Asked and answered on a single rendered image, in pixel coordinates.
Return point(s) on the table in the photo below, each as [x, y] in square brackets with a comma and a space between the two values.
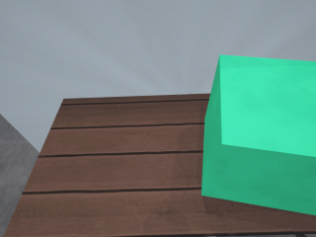
[131, 166]

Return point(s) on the carton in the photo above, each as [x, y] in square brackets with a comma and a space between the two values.
[259, 142]

